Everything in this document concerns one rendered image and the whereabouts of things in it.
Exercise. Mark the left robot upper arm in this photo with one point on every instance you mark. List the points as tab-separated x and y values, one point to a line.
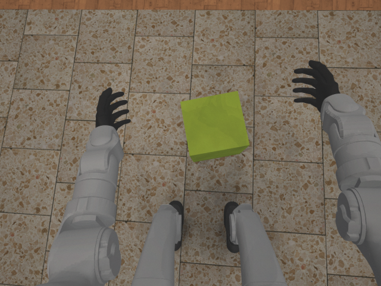
84	257

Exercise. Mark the carton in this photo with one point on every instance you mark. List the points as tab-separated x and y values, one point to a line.
214	126

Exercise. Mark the left robot forearm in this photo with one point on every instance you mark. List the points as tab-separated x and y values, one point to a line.
92	204

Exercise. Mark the left robot foot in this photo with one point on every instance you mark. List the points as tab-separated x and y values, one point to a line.
178	206

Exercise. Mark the right robot hand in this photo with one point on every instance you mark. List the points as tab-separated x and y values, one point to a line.
323	82

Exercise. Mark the right robot upper arm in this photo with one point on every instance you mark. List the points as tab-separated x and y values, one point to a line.
358	219

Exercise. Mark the robot left thigh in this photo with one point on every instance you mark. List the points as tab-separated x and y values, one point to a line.
156	263

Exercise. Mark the left robot hand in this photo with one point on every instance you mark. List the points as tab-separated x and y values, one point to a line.
104	114

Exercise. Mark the right robot forearm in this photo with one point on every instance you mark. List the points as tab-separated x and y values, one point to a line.
355	144

